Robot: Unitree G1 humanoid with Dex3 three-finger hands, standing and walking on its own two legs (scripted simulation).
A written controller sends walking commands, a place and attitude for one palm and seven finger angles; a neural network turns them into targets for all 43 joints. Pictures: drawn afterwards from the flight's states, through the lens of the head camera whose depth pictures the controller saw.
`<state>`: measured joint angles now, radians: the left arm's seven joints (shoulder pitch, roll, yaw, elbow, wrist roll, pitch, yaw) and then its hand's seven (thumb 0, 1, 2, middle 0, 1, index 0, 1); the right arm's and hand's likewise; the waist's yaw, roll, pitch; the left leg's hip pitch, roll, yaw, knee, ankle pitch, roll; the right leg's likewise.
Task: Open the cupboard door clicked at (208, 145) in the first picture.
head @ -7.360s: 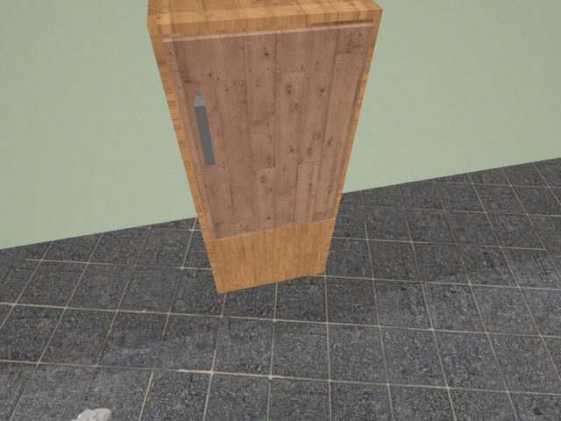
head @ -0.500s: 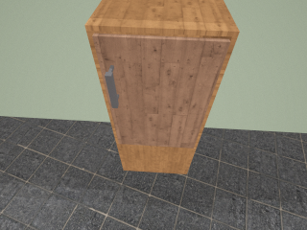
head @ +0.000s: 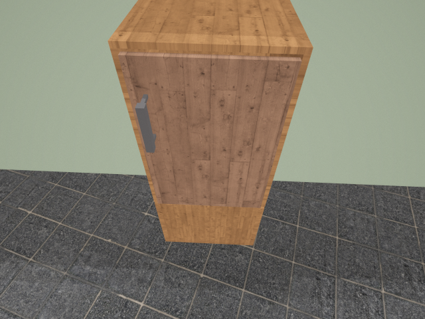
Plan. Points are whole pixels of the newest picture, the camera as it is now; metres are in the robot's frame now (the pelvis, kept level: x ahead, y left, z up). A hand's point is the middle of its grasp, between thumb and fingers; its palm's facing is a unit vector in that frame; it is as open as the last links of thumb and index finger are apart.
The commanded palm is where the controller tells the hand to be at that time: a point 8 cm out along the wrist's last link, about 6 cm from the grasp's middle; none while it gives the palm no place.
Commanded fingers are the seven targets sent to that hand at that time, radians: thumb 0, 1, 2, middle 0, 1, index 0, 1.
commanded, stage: look again from close up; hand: left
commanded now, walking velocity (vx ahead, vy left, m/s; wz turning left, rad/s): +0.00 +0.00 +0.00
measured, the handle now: (148, 124) +0.55 +0.20 +0.04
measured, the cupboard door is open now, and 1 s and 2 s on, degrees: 0 0 0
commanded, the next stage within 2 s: raise the hand with hooked fingers in 0.48 s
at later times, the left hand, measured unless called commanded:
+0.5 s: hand out of the picture +0.03 +0.16 -0.18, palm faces +0.00 -0.98 -0.18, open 7.4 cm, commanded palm none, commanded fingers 0.00 0.90 0.90 -0.20 -0.30 -0.20 -0.30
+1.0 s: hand (123, 305) +0.16 +0.18 -0.05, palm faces +0.06 -1.00 +0.00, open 8.6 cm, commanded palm +0.15 +0.24 -0.03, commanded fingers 0.00 0.39 0.68 -0.24 -0.63 -0.24 -0.63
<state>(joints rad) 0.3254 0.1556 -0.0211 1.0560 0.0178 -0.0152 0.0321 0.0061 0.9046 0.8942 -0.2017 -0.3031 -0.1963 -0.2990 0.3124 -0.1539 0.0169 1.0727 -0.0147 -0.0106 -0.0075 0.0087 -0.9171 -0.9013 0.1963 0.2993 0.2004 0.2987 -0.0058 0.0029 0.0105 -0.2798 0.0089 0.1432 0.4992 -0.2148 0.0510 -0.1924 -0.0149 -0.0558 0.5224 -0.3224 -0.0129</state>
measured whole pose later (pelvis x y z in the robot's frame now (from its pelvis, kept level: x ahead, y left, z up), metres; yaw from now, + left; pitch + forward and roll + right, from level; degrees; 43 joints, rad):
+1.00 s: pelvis -0.02 -0.04 -0.07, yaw +3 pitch +11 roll +0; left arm 0.39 0.22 0.21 0.20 -0.30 -0.48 -0.39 0.01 0.61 0.77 -0.23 -0.49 -0.22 -0.49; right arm 0.14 -0.28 -0.06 0.52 0.03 -0.20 -0.03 0.01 -0.91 -0.90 0.20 0.30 0.20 0.30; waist 0.02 -0.02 -0.14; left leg -0.84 0.05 0.05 1.06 -0.41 0.00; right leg -0.72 0.00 -0.11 1.09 -0.57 -0.07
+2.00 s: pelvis -0.01 +0.01 -0.03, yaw +4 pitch +6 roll -3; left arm 0.03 0.40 0.35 0.29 -0.33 -0.23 -0.47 -0.01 -0.47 0.31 -0.30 -1.18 -0.30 -1.18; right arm 0.24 -0.26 0.07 0.55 0.05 -0.21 -0.08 0.01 -0.90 -0.90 0.20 0.30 0.21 0.30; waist 0.02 0.02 -0.06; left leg -0.60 0.02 0.06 0.82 -0.32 0.07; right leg -0.44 -0.01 -0.11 0.76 -0.42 0.00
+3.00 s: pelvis -0.02 -0.02 -0.03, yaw +4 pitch +6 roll -2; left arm -0.23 0.46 0.41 0.61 -0.33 -0.24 -0.55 -0.01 -0.50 0.30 -0.30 -1.20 -0.30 -1.20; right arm 0.27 -0.29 0.06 0.61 0.06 -0.19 -0.10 0.01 -0.90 -0.90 0.20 0.30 0.20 0.30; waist 0.00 0.03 -0.05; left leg -0.59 0.04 0.04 0.78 -0.29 0.03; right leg -0.45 0.02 -0.12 0.75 -0.41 -0.04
